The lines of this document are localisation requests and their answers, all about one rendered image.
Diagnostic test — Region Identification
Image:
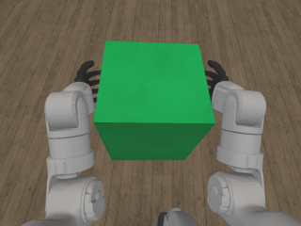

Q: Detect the robot left hand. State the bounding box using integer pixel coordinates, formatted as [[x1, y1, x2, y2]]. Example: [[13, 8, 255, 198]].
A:
[[74, 60, 102, 103]]

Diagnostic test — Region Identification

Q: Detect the robot left upper arm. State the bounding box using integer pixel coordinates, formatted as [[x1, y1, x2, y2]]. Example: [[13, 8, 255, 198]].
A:
[[21, 176, 105, 226]]

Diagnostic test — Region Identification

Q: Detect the robot right hand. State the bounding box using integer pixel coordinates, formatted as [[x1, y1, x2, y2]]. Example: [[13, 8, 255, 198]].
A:
[[204, 60, 229, 103]]

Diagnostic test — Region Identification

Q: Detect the robot left forearm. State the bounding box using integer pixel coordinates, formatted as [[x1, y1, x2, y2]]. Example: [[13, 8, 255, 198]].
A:
[[44, 82, 95, 214]]

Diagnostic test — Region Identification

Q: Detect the right robot thigh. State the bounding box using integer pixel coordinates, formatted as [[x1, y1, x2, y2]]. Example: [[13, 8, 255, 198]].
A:
[[164, 211, 200, 226]]

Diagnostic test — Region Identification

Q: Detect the robot right shin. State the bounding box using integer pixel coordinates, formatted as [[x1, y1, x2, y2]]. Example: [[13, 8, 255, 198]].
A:
[[163, 207, 181, 226]]

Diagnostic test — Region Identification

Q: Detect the carton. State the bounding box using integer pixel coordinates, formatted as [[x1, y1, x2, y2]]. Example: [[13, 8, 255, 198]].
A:
[[93, 40, 215, 161]]

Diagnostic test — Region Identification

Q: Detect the robot right forearm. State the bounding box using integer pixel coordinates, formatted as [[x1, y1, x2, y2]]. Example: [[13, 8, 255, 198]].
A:
[[212, 81, 266, 205]]

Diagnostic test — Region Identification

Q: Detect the robot right upper arm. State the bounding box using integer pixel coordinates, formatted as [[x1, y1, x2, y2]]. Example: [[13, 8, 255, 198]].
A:
[[207, 171, 301, 226]]

